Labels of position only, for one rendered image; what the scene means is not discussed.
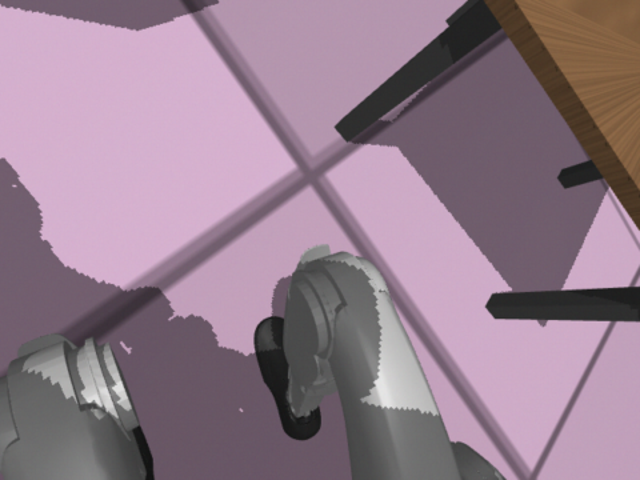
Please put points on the left robot foot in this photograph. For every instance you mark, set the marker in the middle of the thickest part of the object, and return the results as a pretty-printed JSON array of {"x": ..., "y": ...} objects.
[{"x": 145, "y": 452}]

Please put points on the right robot foot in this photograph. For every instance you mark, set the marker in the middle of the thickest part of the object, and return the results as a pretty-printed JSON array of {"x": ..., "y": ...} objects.
[{"x": 268, "y": 343}]

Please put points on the right robot hand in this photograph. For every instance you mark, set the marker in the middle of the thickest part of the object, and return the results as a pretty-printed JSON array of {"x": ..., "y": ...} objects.
[{"x": 473, "y": 466}]

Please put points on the coffee table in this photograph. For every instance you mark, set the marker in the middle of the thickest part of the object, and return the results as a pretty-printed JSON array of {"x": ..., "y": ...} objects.
[{"x": 586, "y": 56}]

